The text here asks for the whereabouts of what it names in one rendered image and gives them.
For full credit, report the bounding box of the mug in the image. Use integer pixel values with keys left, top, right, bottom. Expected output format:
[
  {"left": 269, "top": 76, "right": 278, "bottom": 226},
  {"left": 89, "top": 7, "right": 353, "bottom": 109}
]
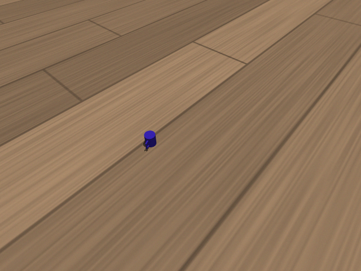
[{"left": 144, "top": 130, "right": 156, "bottom": 149}]

